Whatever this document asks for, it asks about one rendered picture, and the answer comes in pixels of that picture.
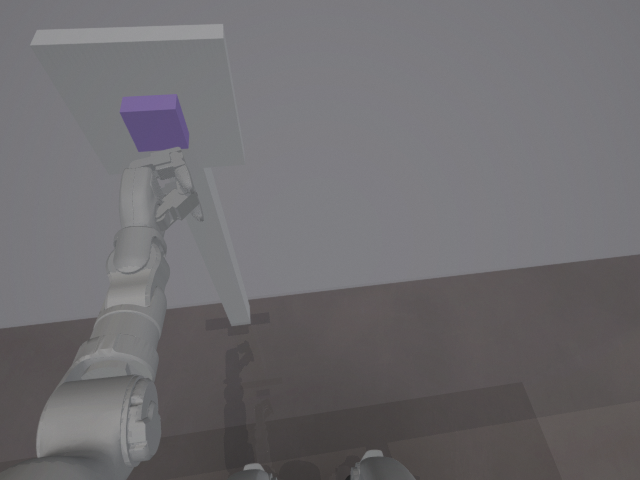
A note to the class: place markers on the panel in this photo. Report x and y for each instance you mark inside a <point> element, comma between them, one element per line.
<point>94,68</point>

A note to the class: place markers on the left robot forearm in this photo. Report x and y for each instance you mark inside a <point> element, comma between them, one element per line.
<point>129,325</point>

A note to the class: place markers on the right robot thigh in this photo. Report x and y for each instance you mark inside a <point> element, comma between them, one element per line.
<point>380,468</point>

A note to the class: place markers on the left robot hand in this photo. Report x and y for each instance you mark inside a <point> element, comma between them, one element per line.
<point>142,202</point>

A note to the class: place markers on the robot left shin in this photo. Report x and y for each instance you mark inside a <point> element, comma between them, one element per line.
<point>253,466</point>

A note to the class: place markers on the button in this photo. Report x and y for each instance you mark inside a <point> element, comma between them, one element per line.
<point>155,122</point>

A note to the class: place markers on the robot left upper arm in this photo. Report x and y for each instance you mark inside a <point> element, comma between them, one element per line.
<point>95,429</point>

